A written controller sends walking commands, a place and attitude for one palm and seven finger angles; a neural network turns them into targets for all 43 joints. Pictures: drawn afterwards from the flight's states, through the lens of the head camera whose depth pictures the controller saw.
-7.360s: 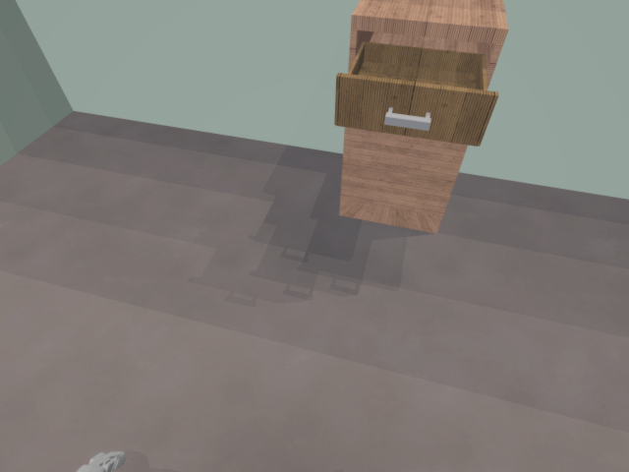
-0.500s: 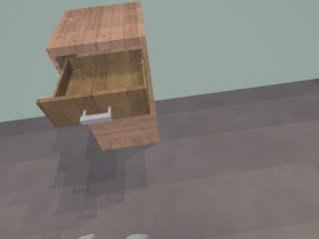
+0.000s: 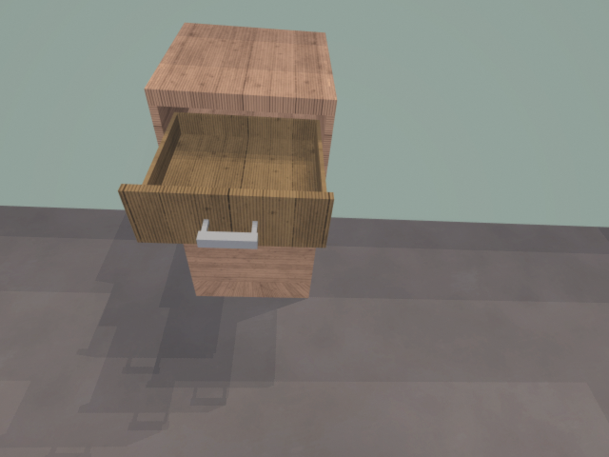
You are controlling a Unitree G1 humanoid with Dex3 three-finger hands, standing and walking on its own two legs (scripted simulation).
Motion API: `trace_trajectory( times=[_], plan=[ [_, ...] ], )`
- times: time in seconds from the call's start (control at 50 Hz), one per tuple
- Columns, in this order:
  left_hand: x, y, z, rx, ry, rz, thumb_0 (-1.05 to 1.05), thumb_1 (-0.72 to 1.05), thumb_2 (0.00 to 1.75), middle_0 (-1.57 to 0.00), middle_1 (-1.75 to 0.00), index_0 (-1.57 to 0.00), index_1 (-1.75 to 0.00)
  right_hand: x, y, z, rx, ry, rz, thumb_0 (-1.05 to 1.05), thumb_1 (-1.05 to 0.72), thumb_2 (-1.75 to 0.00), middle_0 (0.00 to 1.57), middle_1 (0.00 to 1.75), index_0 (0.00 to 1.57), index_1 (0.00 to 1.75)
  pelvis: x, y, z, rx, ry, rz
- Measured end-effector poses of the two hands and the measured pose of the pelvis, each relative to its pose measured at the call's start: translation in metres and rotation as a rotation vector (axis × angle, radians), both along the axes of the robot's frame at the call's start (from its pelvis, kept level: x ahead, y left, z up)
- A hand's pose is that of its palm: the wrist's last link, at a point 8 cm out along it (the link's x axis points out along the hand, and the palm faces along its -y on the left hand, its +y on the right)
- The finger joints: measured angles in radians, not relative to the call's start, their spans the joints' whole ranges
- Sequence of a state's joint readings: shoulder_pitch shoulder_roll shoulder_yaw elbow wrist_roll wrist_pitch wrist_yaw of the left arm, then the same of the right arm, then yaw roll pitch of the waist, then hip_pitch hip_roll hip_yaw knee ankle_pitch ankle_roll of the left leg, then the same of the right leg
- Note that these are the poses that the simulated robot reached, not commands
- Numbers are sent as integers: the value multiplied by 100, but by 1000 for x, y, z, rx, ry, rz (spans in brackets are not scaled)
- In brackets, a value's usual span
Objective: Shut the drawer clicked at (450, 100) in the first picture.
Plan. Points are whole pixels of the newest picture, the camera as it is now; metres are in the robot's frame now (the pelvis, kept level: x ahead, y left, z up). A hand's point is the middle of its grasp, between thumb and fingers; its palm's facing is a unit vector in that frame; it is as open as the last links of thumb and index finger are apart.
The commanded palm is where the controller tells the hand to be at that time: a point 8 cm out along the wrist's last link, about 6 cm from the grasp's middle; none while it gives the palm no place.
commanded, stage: take the last steps up to it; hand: left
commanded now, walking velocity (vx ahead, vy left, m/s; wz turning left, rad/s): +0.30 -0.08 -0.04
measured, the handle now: (229, 232) +0.51 +0.18 -0.05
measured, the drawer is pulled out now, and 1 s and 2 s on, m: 0.30 0.30 0.30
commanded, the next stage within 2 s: come to a stop and stand still in 0.46 s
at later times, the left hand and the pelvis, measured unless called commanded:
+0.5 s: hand (255, 390) +0.26 +0.09 -0.17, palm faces -0.02 -0.98 -0.21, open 7.4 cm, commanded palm none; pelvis +0.15 -0.08 -0.01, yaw -1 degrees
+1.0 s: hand (244, 451) +0.18 +0.10 -0.19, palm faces +0.05 -0.98 -0.20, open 7.4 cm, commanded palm none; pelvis +0.19 -0.07 -0.01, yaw -2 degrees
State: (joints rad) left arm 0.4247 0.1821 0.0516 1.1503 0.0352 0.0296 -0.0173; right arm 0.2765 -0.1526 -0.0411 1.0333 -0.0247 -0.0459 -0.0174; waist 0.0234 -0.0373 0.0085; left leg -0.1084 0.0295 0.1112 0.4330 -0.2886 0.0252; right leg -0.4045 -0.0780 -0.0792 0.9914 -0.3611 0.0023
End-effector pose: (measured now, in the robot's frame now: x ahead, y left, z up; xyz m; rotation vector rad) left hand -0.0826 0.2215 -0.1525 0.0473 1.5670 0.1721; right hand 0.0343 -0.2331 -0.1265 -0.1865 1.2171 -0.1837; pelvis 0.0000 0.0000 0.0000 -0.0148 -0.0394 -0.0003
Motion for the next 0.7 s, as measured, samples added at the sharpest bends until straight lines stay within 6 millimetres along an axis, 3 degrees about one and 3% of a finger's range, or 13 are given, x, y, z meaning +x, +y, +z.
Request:
trace_trajectory(
  times=[0.1, 0.22, 0.3, 0.36, 0.4, 0.46, 0.52, 0.6, 0.7],
  plan=[
    [75, 5, 3, 12, -131, -29, 1, 91, 90, -20, -30, -20, -29, -33, 6, -2, 19, 138, -47, 0, -93, -89, 20, 30, 20, 30, 23, 0, 4, 9, 2, -3],
    [183, -5, 8, 38, -265, -107, 1, 91, 90, -20, -30, -19, -29, -62, 12, -10, 79, 292, -130, 0, -92, -89, 20, 30, 20, 30, 59, -15, 0, 26, 6, -16],
    [261, -25, 11, 58, -345, -182, 1, 91, 90, -20, -30, -19, -29, -66, 8, -19, 125, 377, -186, 0, -91, -89, 20, 30, 20, 30, 89, -34, -8, 35, 12, -26],
    [314, -44, 8, 80, -426, -219, 1, 91, 90, -20, -30, -20, -29, -58, -5, -32, 156, 434, -208, 1, -91, -89, 20, 30, 20, 30, 116, -53, -22, 40, 14, -25],
    [334, -56, 9, 91, -469, -217, 0, 91, 90, -20, -30, -20, -29, -41, -17, -39, 163, 446, -205, 1, -91, -89, 20, 30, 20, 30, 127, -64, -26, 31, 8, -24],
    [341, -69, 14, 90, -467, -192, 0, 91, 90, -20, -30, -20, -29, 4, -39, -41, 145, 385, -175, 1, -91, -89, 20, 30, 20, 30, 142, -72, -19, 22, 2, -15],
    [335, -80, 18, 88, -428, -157, 0, 92, 90, -20, -30, -20, -30, 63, -60, -37, 115, 270, -131, 1, -91, -89, 20, 30, 20, 30, 157, -79, -11, 17, 6, -8],
    [328, -75, 21, 115, -391, -116, -2, 96, 90, -21, -30, -20, -30, 139, -75, -28, 86, 122, -73, 1, -91, -89, 19, 30, 19, 30, 175, -84, -4, 11, 14, -2],
    [307, -78, 12, 85, -298, -88, -1, 94, 90, -20, -30, -20, -30, 208, -80, -18, 50, 6, -22, 1, -93, -89, 19, 30, 19, 30, 194, -81, -3, -2, 4, -19]
  ],
)
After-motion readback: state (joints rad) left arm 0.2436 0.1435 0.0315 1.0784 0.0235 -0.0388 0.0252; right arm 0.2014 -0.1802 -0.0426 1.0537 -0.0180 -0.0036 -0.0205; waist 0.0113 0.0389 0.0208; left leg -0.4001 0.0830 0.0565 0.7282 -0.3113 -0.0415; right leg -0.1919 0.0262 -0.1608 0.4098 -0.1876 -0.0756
